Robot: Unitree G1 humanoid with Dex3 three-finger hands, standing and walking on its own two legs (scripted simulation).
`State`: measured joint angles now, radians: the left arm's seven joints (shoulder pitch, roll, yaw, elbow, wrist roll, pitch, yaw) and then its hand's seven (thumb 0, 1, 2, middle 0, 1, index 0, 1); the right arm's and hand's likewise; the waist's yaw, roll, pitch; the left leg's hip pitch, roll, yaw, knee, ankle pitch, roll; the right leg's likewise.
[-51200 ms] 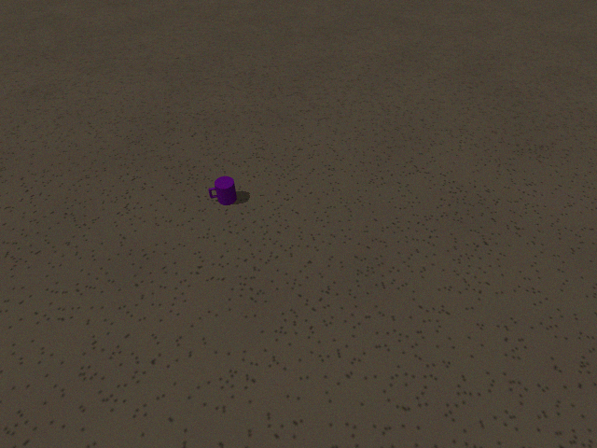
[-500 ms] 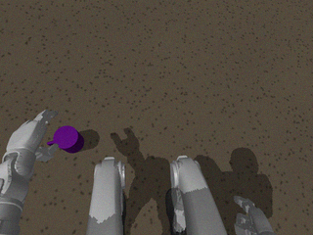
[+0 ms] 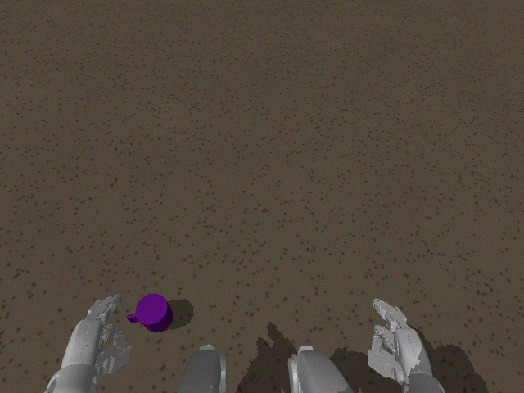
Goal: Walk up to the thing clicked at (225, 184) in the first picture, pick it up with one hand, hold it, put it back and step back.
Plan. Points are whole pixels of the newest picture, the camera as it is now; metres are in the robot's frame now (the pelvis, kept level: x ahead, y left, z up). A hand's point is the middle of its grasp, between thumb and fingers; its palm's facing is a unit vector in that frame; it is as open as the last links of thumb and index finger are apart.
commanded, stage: home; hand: left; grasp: from above
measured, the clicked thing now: (149, 314) +0.40 +0.31 -0.59
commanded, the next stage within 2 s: none
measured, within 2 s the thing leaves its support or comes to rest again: neither
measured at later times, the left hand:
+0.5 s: hand (123, 361) +0.19 +0.18 +0.02, palm faces +0.07 -0.98 -0.19, open 7.4 cm
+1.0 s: hand (123, 357) +0.19 +0.18 +0.02, palm faces +0.06 -0.98 -0.19, open 7.4 cm
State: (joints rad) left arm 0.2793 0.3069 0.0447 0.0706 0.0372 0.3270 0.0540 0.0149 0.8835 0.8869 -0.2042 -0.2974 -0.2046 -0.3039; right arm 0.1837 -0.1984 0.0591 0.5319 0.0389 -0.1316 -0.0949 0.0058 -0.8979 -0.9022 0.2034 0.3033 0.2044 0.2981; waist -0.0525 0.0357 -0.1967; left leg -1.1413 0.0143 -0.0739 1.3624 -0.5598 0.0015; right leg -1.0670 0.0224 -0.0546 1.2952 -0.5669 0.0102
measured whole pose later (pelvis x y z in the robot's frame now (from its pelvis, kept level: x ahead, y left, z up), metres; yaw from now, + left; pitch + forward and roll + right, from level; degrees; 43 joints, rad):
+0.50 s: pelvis +0.03 -0.01 +0.07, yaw +2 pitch +10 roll -3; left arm 0.51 0.22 0.03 -0.12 -0.06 0.46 0.02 0.02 0.90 0.89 -0.20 -0.30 -0.20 -0.30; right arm 0.30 -0.23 0.04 0.50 0.01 -0.23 -0.19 0.01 -0.90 -0.90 0.20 0.30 0.20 0.30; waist -0.04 0.05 -0.18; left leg -0.71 0.01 -0.07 1.02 -0.48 0.00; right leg -0.64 0.02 -0.05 0.95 -0.48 0.00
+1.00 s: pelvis +0.04 +0.00 +0.07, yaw +1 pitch +9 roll -3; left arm 0.50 0.23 0.02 -0.11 -0.06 0.44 0.02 0.02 0.91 0.89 -0.20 -0.30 -0.20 -0.30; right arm 0.30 -0.22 0.05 0.54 0.00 -0.25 -0.19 0.01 -0.90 -0.90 0.20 0.30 0.20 0.30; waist -0.04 0.04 -0.17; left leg -0.69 0.01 -0.06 1.01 -0.48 0.00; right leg -0.62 0.02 -0.04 0.94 -0.48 0.01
